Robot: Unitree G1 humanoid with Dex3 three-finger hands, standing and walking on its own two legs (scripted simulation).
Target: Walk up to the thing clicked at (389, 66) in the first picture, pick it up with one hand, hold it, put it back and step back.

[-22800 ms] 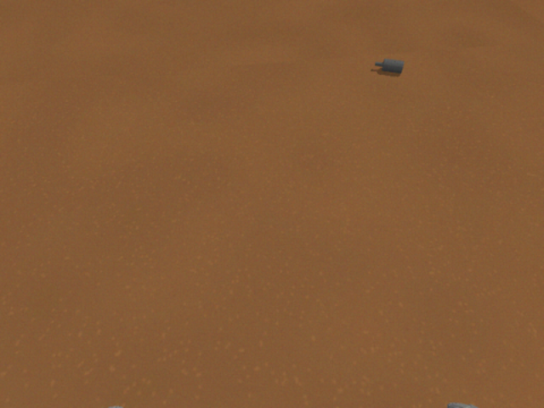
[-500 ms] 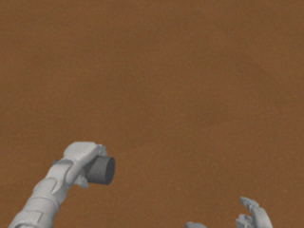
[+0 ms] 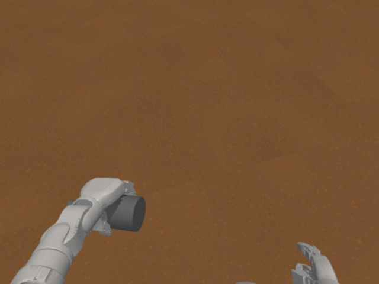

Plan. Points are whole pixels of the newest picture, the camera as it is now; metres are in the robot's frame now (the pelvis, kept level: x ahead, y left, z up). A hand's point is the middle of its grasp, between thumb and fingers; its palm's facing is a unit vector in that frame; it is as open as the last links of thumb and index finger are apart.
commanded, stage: hold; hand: left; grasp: from above
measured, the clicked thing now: (103, 209) +0.29 +0.24 -0.06
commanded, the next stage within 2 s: crouch in 0.58 s
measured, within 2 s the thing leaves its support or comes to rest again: neither
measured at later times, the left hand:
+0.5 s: hand (109, 207) +0.28 +0.22 -0.03, palm faces -0.49 -0.01 -0.87, open 10.7 cm
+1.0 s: hand (114, 211) +0.29 +0.22 -0.08, palm faces -0.48 +0.02 -0.87, open 10.8 cm
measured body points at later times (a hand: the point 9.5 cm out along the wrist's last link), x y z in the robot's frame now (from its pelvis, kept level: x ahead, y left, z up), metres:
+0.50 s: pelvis +0.00 +0.00 +0.00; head +0.02 -0.02 +0.45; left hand +0.30 +0.22 +0.02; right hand +0.15 -0.26 -0.11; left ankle +0.00 +0.10 -0.73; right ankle +0.04 -0.12 -0.73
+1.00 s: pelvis +0.00 +0.00 -0.01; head +0.04 +0.00 +0.43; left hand +0.31 +0.22 -0.03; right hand +0.14 -0.26 -0.13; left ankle +0.00 +0.10 -0.73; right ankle +0.04 -0.12 -0.73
